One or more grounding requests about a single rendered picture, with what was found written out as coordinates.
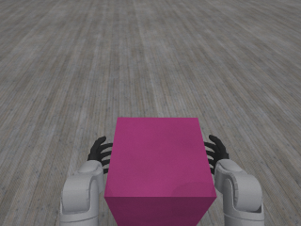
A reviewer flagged left robot forearm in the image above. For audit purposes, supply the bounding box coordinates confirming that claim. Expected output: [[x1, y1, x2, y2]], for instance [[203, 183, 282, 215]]
[[59, 160, 105, 226]]

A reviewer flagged robot left hand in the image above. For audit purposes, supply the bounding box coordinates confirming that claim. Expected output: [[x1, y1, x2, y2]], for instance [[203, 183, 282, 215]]
[[87, 136, 113, 174]]

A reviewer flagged right robot forearm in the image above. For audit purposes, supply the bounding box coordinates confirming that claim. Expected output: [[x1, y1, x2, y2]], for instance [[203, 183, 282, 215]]
[[214, 158, 264, 226]]

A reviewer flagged carton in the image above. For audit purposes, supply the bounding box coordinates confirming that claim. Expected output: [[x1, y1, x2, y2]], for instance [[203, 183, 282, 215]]
[[103, 117, 217, 226]]

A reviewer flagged robot right hand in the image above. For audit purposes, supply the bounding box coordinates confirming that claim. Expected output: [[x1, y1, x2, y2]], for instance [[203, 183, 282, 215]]
[[204, 135, 230, 174]]

